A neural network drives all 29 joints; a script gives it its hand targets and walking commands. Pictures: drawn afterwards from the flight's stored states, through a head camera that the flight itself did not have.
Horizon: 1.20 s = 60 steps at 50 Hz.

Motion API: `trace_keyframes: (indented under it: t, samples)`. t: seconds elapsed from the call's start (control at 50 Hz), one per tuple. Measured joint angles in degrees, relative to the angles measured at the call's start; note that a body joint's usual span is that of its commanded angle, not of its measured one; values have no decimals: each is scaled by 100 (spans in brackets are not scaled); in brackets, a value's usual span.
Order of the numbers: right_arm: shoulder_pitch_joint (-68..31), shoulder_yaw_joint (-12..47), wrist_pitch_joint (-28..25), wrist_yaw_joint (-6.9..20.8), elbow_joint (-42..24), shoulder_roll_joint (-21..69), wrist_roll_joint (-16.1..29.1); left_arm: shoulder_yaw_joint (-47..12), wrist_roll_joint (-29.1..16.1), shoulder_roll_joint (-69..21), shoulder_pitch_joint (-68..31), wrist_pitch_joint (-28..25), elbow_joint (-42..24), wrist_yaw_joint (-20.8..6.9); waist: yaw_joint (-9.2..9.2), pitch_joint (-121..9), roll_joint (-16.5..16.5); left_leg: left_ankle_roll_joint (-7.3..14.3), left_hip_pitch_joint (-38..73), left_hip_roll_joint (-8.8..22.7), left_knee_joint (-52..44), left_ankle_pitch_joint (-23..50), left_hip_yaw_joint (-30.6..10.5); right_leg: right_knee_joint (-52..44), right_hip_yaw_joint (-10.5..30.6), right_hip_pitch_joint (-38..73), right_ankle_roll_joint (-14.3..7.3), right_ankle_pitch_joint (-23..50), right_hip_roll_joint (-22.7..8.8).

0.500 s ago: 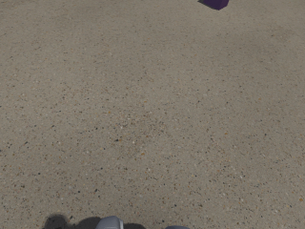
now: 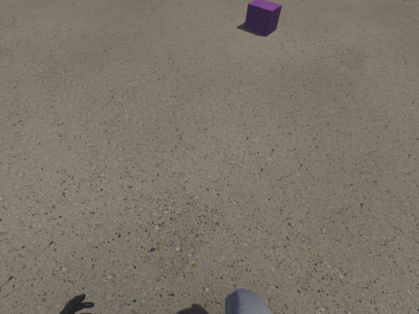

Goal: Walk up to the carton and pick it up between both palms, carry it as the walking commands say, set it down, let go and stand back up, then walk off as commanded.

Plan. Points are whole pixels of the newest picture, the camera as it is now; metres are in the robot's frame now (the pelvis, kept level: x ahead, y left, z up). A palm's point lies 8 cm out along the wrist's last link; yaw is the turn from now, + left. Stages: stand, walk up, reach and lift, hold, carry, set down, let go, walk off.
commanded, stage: walk up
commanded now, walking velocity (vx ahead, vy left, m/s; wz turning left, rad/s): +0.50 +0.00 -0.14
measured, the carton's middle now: (262, 17) +2.88 -0.94 -0.64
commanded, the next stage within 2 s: none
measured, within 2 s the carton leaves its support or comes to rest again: neither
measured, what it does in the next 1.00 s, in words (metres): walks ahead: right foot, then left foot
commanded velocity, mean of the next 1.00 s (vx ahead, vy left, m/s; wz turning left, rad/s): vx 0.48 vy -0.01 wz -0.06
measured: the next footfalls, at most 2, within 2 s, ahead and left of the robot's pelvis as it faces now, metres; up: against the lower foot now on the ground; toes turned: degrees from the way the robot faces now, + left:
right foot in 0.10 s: +0.21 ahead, -0.12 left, +0.00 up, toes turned -9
left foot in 0.66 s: +0.30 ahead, +0.07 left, +0.00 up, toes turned +15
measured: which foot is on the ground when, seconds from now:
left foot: down 0.00-0.14, up 0.16-0.64, down 0.66-1.00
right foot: up 0.00-0.08, down 0.10-0.68, up 0.70-0.98, down 1.00-1.00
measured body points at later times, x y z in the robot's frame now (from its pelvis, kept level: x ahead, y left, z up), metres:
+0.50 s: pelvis +0.17 -0.07 +0.00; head +0.18 -0.05 +0.44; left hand +0.16 +0.18 -0.16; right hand +0.29 -0.32 -0.13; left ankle +0.24 +0.09 -0.70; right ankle +0.17 -0.11 -0.73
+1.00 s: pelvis +0.36 -0.07 -0.01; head +0.39 -0.09 +0.43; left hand +0.56 +0.19 -0.11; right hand +0.30 -0.33 -0.17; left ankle +0.27 +0.06 -0.73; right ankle +0.46 -0.17 -0.74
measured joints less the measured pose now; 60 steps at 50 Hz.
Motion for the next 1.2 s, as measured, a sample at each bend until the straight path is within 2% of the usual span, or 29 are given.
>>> trace_keyframes:
  t: [0.1,0.12,0.16,0.2,0.26,0.32,0.4,0.5,0.64,0.68,0.7,0.74,0.8,0.86,0.94,0.98,1.02,1.06,1.08,1.12,1.2]
  samples:
    - [478,-8,62,29,260,-162,38,-20,9,-6,-469,-117,-224,30,-189,12,237,-276,187,257,411,-562,84,-1364,-401,381,-169,-441,368]
    - [539,4,78,34,281,-199,66,-21,46,-13,-544,-179,-264,51,-217,8,311,-326,53,392,837,-767,21,-1509,-464,459,-375,-51,462]
    - [483,40,120,30,242,-233,108,-31,85,-46,-661,-297,-304,130,-254,76,477,-221,-635,637,2374,-773,-525,-1306,-642,454,-691,-65,605]
    - [336,56,139,22,96,-237,96,-65,20,-97,-641,-317,-216,201,-210,105,589,-115,-1367,731,3770,-580,-1121,-1358,-787,631,-808,-269,756]
    - [-50,16,174,38,-105,-213,76,-72,-72,-186,-418,-316,115,262,-119,55,646,-188,-2168,942,4456,-156,-1528,-1762,-964,1042,-847,-295,963]
    - [-437,-20,230,46,-239,-189,26,-70,-91,-278,-105,-344,479,278,5,-74,614,-307,-2736,1121,4185,-64,-1637,-2091,-1110,1361,-919,-329,1091]
    - [-879,-48,291,54,-270,-208,-23,-71,-60,-358,382,-413,841,305,290,-255,576,-387,-3256,1275,3696,75,-1624,-2369,-1256,1666,-954,-440,1233]
    - [-1359,-253,345,28,-738,-131,63,-34,-64,-351,997,-385,1019,194,618,-149,505,-507,-3261,1424,3218,559,-1281,-2704,-1234,2182,-920,-546,1375]
    - [-1737,-228,308,35,-1084,105,140,-54,-8,-267,1470,-328,1048,148,829,-291,379,-355,-2450,1135,2012,292,-948,-2518,-1151,2443,-747,-1070,1317]
    - [-1737,-209,219,-10,-1063,263,129,-50,-40,-191,1428,-289,1031,133,834,-319,140,-227,-2201,929,1738,266,-743,-1946,-1032,2260,-651,-1407,1056]
    - [-1702,-186,187,-23,-1083,318,77,-47,-65,-186,1382,-274,990,105,848,-325,44,-180,-2126,859,1734,195,-607,-1208,-829,1964,-571,-1476,924]
    - [-1574,-74,94,-26,-948,322,-8,-59,-28,-199,1221,-255,865,127,740,-322,-42,-137,-1926,716,1646,84,-448,169,-439,1387,-393,-1359,741]
    - [-1219,-6,53,-10,-580,242,-50,-70,13,-164,834,-241,568,136,567,-288,-146,-147,-1470,453,1247,75,-296,1028,-44,803,-241,-1060,400]
    - [-812,-35,62,6,-301,90,-56,-69,11,-109,415,-193,269,114,391,-216,-131,-178,-1003,308,891,39,-216,806,121,496,-101,-919,113]
    - [-355,-90,63,36,-69,-191,-37,-39,-32,-8,-77,-173,-22,37,154,-119,-7,-337,-462,295,557,-93,-75,-362,89,335,-33,-815,-30]
    - [-165,-95,79,64,10,-344,-6,-31,-25,55,-245,-217,-143,17,44,-103,84,-458,-290,365,571,-252,-20,-952,-47,365,-61,-660,15]
    - [0,-79,93,101,52,-500,47,-25,35,73,-391,-315,-242,28,-70,-78,306,-534,-419,619,1120,-551,-151,-1046,-226,451,-279,-347,165]
    - [16,-52,147,114,-15,-577,58,-80,55,69,-442,-419,-308,101,-124,-39,483,-360,-1066,696,2563,-676,-731,-954,-407,537,-432,-602,270]
    - [-16,-43,158,114,-80,-587,50,-102,42,55,-419,-434,-284,142,-102,-28,544,-270,-1408,698,3276,-664,-968,-1019,-471,637,-472,-683,334]
    - [-158,-28,168,115,-228,-573,50,-121,-4,-2,-287,-425,-133,201,-20,-41,646,-234,-1977,756,4118,-391,-1245,-1291,-576,896,-492,-698,484]
    - [-631,6,220,123,-497,-465,43,-125,-40,-140,168,-392,327,241,124,-146,718,-339,-2729,979,4041,-130,-1427,-1867,-739,1422,-578,-700,755]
